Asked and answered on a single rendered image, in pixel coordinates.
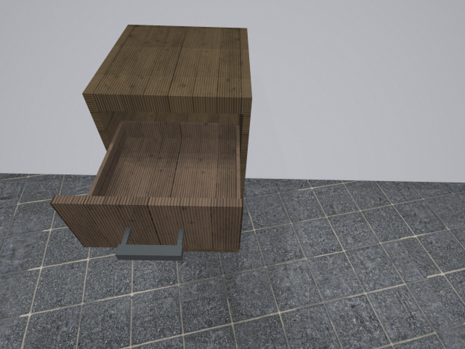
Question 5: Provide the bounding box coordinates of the drawer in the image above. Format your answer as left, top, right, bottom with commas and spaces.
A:
50, 121, 243, 249

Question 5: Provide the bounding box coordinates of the cabinet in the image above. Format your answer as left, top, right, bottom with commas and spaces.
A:
82, 25, 252, 252

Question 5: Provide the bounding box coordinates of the handle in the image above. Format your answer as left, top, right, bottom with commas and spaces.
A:
115, 228, 185, 261

